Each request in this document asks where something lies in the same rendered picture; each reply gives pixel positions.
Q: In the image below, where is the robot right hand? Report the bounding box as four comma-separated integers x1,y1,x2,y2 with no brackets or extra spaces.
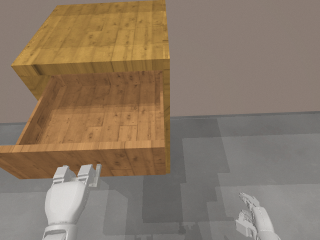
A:
235,192,275,240

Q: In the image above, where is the robot left hand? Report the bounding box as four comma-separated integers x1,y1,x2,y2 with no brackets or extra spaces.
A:
44,164,96,226

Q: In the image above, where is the cabinet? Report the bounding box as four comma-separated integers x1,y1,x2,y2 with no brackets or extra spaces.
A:
11,0,170,174

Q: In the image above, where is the handle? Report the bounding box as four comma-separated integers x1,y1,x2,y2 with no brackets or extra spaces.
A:
63,164,102,191

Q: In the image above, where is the drawer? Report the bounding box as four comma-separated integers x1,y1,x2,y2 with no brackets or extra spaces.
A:
0,70,166,180

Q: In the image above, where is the robot left forearm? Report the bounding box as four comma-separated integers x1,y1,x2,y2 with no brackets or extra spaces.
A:
42,223,78,240

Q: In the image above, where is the robot right forearm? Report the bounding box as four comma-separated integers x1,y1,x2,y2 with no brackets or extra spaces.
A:
256,230,281,240

